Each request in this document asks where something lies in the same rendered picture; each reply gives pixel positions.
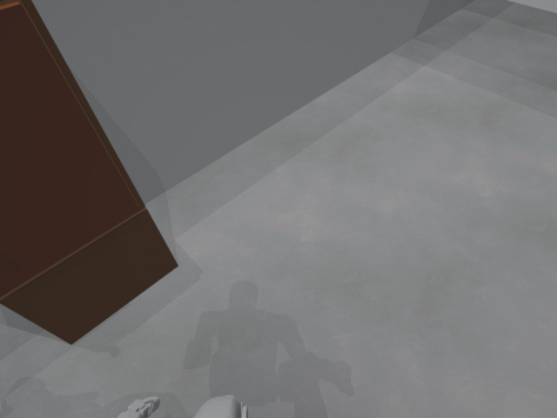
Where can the cupboard door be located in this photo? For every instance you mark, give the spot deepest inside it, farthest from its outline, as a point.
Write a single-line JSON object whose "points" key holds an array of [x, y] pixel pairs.
{"points": [[59, 188]]}

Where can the left robot hand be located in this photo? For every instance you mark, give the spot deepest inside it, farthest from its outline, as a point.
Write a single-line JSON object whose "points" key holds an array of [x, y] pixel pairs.
{"points": [[141, 409]]}

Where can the robot left thigh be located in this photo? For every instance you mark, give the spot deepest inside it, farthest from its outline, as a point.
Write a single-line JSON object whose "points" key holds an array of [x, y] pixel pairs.
{"points": [[222, 407]]}

